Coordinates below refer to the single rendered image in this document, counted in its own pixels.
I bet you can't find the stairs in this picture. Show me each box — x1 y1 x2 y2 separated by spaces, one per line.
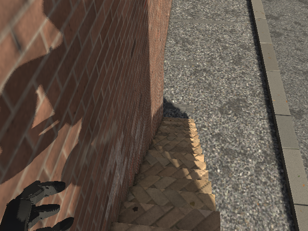
110 116 220 231

